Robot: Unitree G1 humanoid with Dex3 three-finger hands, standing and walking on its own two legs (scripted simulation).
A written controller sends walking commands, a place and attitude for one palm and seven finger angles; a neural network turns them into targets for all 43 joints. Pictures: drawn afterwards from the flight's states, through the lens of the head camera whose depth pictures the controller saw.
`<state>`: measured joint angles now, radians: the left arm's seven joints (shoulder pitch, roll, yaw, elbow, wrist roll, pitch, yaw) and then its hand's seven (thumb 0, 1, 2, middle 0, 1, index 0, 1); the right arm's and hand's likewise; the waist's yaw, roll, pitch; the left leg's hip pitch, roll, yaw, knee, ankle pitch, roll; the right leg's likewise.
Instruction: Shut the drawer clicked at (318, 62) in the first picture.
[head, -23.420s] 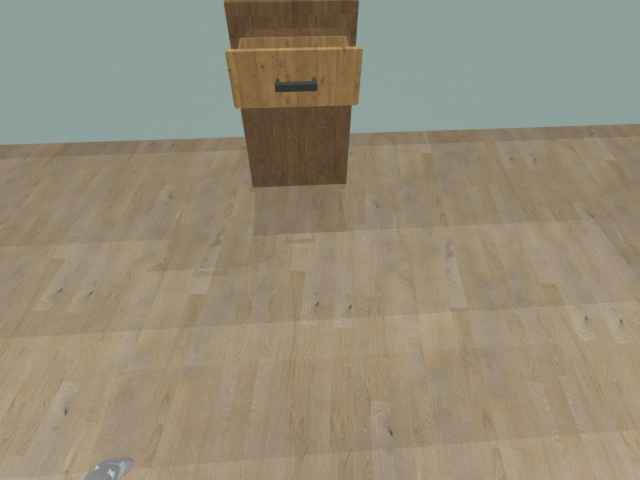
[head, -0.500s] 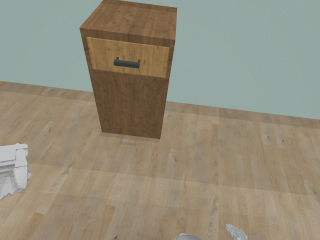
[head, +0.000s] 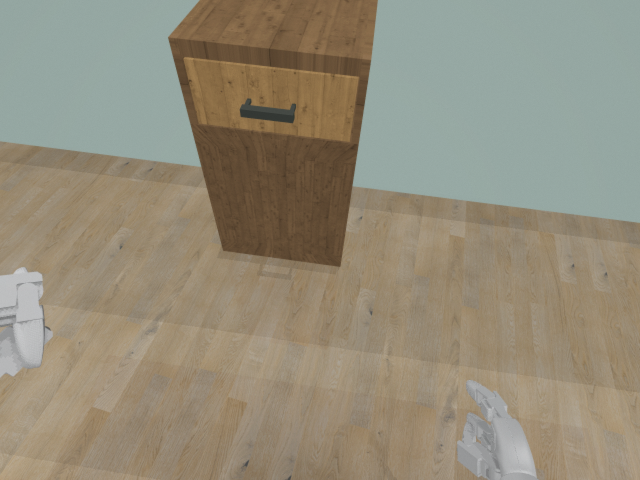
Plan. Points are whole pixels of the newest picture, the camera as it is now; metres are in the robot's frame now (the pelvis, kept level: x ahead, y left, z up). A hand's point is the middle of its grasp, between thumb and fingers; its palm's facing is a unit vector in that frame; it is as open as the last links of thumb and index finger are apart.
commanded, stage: stop stepping back and stand still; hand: left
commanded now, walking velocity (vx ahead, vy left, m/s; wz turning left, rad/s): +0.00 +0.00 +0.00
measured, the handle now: (269, 109) +0.92 +0.17 -0.09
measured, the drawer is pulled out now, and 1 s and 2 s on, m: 0.00 0.00 0.00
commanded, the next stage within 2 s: let the arm hang, fingers relaxed in 0.28 s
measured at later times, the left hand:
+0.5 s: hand (107, 386) +0.21 +0.26 +0.01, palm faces +0.10 -0.87 -0.47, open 3.1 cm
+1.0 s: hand out of the picture -0.07 +0.21 -0.16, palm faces +0.00 -0.97 -0.23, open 5.8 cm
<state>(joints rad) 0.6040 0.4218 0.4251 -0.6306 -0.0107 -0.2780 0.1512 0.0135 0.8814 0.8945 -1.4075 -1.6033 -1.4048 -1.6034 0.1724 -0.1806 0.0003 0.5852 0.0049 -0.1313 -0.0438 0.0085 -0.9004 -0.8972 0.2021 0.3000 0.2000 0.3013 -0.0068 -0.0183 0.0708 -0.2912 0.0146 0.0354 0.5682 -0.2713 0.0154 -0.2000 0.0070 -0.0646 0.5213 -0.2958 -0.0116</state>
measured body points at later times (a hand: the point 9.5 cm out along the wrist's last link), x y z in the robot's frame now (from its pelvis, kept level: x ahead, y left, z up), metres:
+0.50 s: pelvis +0.00 +0.02 +0.00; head +0.02 +0.00 +0.45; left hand +0.20 +0.30 +0.04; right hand +0.16 -0.23 -0.11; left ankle +0.02 +0.11 -0.73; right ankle -0.02 -0.10 -0.73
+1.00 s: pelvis -0.02 +0.02 +0.01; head +0.00 +0.02 +0.46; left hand -0.06 +0.26 -0.14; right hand -0.03 -0.20 -0.15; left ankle +0.02 +0.11 -0.73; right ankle -0.02 -0.10 -0.73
